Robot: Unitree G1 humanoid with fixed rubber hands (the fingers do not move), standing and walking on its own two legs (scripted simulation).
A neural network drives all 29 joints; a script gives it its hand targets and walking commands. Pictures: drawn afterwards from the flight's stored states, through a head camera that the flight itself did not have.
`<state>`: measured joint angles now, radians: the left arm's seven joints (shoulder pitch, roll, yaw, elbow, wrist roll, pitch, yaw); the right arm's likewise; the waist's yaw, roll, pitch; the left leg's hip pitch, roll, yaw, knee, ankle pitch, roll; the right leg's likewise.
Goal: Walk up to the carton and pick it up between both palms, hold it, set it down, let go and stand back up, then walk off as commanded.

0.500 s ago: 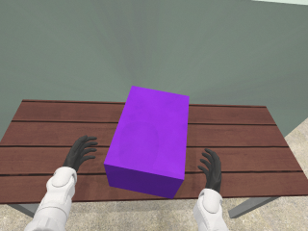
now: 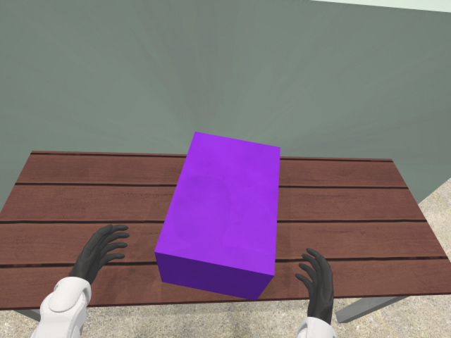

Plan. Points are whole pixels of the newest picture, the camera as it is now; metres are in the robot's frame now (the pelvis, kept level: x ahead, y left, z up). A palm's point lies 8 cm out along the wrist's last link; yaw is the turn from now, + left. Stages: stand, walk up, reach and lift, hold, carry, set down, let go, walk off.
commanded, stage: set down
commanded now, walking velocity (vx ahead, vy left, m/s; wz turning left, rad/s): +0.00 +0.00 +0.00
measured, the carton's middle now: (223, 211) +0.42 -0.02 -0.10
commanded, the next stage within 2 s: none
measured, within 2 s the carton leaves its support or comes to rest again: neither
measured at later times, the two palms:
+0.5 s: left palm (69, 296) +0.24 +0.25 -0.04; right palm (321, 321) +0.18 -0.15 -0.02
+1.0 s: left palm (77, 305) +0.22 +0.24 -0.04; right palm (339, 329) +0.16 -0.19 -0.03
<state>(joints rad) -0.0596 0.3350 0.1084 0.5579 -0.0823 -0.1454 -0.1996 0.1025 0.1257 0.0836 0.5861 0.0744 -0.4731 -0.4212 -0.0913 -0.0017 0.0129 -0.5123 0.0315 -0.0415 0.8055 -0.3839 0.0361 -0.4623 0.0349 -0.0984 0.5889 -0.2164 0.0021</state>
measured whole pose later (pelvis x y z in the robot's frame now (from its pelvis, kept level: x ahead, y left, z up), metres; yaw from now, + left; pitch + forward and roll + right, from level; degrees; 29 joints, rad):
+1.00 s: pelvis +0.02 -0.01 +0.01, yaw +1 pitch -4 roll -4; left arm 0.19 0.36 0.04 0.49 -0.11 -0.16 -0.20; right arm 0.26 0.02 0.07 0.59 0.08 -0.43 -0.24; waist -0.09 0.00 0.11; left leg -0.23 0.02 -0.04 0.67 -0.37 0.03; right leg -0.19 0.03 -0.10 0.48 -0.22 0.00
